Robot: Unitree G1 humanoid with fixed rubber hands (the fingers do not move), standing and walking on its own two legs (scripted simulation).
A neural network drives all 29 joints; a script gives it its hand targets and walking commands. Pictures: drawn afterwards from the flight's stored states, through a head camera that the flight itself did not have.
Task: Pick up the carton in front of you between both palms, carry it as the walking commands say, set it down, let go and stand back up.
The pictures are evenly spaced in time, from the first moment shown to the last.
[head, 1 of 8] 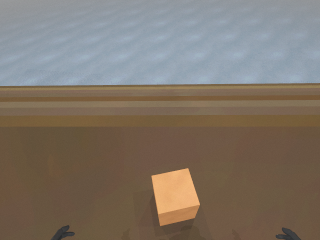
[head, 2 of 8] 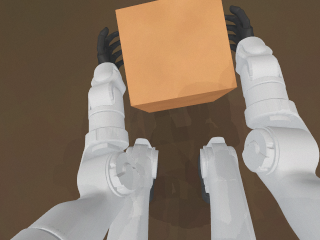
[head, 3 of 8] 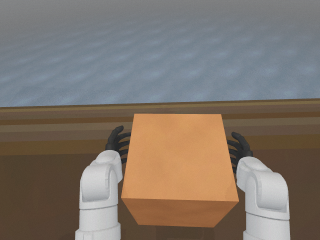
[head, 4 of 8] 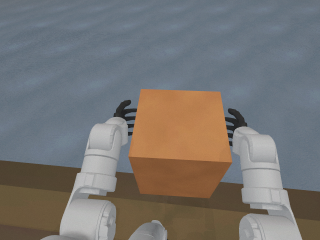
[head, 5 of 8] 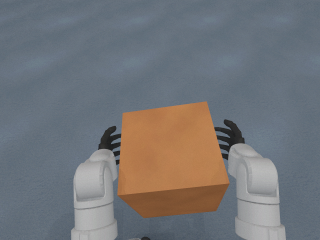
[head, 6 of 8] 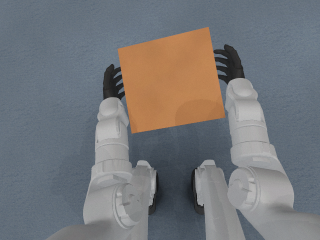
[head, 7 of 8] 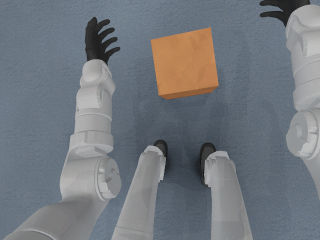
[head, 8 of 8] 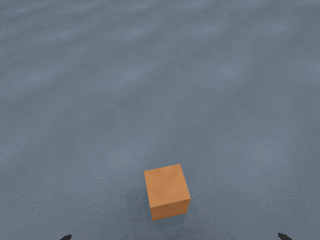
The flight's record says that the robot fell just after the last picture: no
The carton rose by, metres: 0.68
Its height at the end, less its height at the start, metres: -1.60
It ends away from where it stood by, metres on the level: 5.13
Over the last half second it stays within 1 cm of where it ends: yes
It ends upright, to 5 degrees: yes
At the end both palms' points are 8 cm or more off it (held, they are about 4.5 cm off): yes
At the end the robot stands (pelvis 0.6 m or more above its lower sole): yes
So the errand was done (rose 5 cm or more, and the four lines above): yes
